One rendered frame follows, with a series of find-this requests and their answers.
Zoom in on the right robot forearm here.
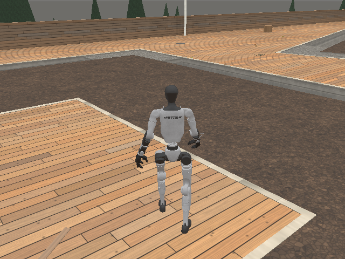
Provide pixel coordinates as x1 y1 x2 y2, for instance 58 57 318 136
193 129 200 143

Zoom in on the right robot upper arm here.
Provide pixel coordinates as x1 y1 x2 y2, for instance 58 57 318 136
183 108 198 137

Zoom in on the left robot upper arm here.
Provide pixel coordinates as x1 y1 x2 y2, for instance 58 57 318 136
146 109 161 140

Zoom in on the robot right hand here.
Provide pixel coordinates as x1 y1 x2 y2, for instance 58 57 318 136
188 139 200 148

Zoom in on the robot left thigh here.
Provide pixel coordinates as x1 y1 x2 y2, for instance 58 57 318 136
155 150 166 181

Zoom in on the left robot forearm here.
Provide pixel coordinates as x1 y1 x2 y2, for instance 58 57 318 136
138 131 150 156

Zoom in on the robot thigh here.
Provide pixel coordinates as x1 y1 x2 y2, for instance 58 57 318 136
155 150 166 181
180 152 192 196

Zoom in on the robot left hand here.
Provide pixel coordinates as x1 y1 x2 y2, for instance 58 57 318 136
135 154 148 168

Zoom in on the robot right thigh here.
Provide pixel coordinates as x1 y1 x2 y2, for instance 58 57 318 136
180 152 192 196

